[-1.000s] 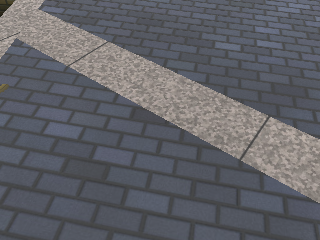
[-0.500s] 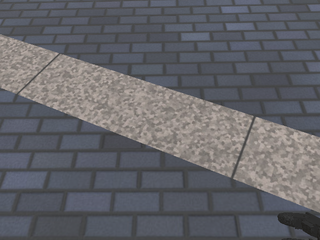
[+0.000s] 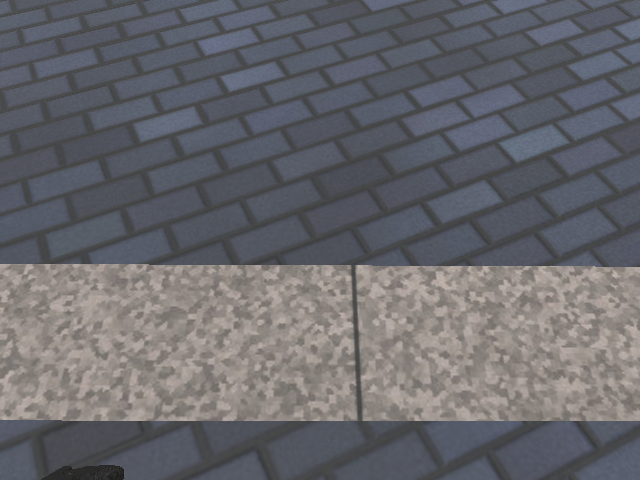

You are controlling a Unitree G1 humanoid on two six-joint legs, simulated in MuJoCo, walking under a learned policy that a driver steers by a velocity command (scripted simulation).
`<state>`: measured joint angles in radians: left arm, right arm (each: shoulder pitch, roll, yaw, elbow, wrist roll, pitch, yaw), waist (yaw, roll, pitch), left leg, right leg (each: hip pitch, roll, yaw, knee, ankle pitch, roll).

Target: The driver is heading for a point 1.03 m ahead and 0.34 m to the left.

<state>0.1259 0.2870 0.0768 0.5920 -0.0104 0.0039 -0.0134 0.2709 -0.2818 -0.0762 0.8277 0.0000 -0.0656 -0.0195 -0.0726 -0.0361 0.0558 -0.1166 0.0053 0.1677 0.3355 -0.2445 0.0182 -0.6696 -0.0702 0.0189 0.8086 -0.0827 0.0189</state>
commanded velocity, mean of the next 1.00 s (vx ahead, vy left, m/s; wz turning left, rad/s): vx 0.05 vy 0.00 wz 0.27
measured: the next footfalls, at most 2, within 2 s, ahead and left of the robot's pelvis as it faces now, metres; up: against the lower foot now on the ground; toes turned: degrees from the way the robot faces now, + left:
right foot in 0.12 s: +0.20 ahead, -0.13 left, +0.00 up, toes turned -4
left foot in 0.52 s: +0.12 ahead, +0.11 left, +0.00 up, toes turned +9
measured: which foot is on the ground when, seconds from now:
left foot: down 0.00-0.12, up 0.14-0.50, down 0.52-1.00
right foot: up 0.00-0.10, down 0.12-0.52, up 0.54-1.00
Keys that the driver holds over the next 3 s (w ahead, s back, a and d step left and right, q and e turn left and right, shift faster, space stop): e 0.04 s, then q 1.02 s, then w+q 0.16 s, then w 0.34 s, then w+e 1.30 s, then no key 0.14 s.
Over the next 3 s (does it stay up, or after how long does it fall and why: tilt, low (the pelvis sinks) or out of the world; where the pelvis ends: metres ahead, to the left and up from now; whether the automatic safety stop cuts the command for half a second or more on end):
stays up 0.87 0.35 -0.03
